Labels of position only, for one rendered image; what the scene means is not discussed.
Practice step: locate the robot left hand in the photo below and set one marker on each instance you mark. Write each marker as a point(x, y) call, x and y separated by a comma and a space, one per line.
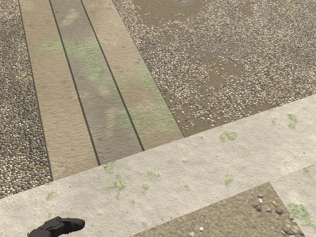
point(58, 226)

